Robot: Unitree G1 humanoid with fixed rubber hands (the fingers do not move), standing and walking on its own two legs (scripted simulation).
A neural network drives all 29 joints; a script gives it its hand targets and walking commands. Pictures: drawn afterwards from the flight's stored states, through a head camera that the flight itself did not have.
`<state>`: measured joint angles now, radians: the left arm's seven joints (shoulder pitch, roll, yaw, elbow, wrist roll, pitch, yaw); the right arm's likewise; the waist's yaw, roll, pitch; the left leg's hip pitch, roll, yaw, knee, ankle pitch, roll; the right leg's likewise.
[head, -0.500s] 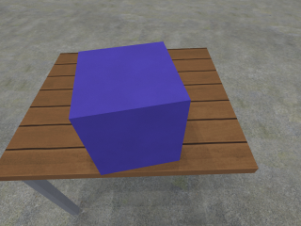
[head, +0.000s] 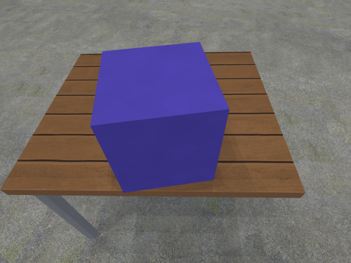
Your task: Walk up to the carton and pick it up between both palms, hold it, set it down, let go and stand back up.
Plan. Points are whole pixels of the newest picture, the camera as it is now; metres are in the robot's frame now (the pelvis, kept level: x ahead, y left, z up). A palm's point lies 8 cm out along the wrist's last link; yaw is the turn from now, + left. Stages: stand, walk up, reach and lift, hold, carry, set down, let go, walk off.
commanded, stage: walk up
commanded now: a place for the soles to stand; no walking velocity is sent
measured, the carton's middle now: (160, 118) +0.49 +0.05 +0.04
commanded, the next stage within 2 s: reach and lift in 1.00 s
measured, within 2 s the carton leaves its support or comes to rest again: neither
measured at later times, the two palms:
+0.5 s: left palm out of the picture +0.02 +0.26 -0.14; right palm out of the picture -0.02 -0.24 -0.15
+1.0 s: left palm out of the picture +0.05 +0.25 -0.13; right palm out of the picture -0.01 -0.24 -0.15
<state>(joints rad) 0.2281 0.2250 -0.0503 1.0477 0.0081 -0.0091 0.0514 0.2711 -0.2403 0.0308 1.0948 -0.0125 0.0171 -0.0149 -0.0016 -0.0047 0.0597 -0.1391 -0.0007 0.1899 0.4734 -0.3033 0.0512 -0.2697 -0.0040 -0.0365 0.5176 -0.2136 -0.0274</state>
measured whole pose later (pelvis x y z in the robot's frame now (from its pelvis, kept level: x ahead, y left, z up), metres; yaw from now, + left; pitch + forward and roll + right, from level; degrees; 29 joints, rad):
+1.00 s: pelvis +0.00 +0.01 +0.00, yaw -1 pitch -3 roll +1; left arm 0.22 0.21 -0.05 1.02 0.01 -0.01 0.05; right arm 0.27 -0.25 0.03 1.07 -0.01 0.03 -0.01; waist -0.01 0.00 0.07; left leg -0.14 -0.01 0.22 0.50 -0.32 0.06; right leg -0.29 -0.01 -0.01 0.57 -0.23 -0.02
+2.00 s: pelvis -0.01 -0.05 +0.00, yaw +5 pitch -6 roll +1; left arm 0.18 0.33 0.11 0.50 -0.04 0.21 -0.08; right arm 0.32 -0.07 0.02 0.43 0.03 0.07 -0.09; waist 0.01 -0.04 0.10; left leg -0.12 0.04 0.08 0.52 -0.30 -0.01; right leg -0.20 0.03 -0.14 0.52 -0.24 -0.09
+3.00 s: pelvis +0.02 +0.01 +0.00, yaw +4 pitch -5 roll -2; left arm 0.19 0.28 -0.03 0.55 -0.23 -0.36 0.04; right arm 0.18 -0.23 0.00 0.66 0.29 -0.40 0.08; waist 0.04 0.02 0.02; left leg -0.07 0.01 0.12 0.49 -0.34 0.05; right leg -0.13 0.01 -0.10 0.44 -0.22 -0.02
